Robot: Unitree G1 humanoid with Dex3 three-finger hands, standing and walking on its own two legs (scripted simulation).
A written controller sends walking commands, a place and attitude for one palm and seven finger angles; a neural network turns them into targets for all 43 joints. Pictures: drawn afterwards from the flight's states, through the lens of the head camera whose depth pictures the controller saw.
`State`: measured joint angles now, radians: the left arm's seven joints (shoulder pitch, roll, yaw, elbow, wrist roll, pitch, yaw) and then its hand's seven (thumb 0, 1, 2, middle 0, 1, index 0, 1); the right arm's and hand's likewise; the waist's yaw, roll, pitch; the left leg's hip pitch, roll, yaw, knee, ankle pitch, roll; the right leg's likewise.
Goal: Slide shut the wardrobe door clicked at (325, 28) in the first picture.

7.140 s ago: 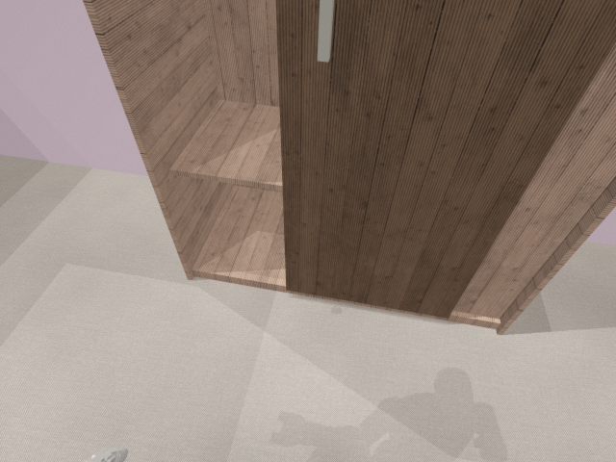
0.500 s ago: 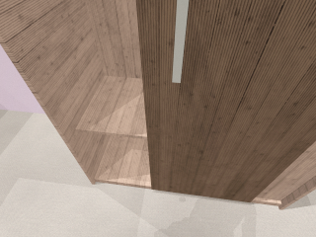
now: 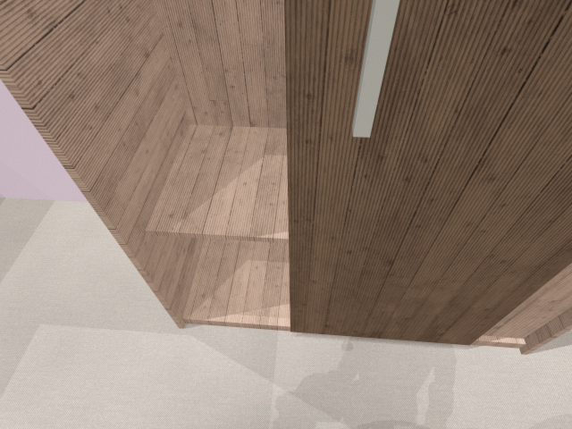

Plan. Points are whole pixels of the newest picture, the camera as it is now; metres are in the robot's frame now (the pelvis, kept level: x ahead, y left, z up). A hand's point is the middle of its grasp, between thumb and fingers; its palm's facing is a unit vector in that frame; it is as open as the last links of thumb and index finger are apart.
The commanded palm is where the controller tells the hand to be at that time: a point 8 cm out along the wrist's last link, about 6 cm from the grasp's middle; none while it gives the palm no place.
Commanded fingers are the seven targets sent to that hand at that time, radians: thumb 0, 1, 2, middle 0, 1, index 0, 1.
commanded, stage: shuffle to correct the standing spot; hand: right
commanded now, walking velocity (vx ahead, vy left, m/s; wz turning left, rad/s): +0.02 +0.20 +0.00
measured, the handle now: (373, 49) +0.47 -0.07 +0.28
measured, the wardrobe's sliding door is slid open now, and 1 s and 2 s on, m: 0.38 0.38 0.38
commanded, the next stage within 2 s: come to a stop and stand still in 0.04 s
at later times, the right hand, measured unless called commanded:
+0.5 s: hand out of the picture +0.01 -0.10 -0.17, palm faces +0.11 +0.98 -0.18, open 7.3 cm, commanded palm none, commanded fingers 0.00 -0.90 -0.90 0.20 0.30 0.20 0.30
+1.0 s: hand out of the picture +0.02 -0.14 -0.16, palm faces +0.04 +0.98 -0.20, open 7.3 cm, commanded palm none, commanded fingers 0.00 -0.90 -0.90 0.20 0.30 0.20 0.30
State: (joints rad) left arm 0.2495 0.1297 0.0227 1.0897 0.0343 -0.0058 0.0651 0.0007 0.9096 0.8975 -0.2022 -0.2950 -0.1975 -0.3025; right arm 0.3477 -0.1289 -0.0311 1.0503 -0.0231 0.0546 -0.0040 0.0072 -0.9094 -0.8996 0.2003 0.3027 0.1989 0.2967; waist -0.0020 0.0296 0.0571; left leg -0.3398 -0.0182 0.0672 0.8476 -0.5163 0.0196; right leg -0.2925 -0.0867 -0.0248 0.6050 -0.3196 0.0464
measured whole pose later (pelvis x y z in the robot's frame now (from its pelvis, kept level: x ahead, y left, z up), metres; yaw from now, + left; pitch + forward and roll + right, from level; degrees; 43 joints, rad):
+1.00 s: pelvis -0.01 +0.03 +0.01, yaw -2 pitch -1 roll +0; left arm 0.33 0.15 -0.02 1.05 0.02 0.01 0.01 0.00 0.92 0.90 -0.20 -0.29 -0.19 -0.30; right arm 0.27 -0.16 0.01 1.03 -0.01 -0.02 -0.04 0.01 -0.92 -0.90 0.20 0.30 0.20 0.30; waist 0.01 -0.01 0.02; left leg -0.22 0.00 0.07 0.51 -0.27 0.03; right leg -0.23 0.06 -0.09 0.49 -0.25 -0.09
